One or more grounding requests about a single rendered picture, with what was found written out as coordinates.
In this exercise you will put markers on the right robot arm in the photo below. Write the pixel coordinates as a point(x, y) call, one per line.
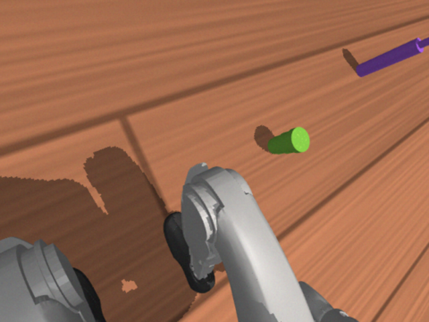
point(337, 315)

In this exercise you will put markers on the right robot hand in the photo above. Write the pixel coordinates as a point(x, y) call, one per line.
point(317, 304)

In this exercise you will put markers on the left robot foot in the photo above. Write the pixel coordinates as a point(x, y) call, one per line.
point(90, 295)

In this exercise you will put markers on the right robot foot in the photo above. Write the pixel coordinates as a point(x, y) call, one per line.
point(180, 251)

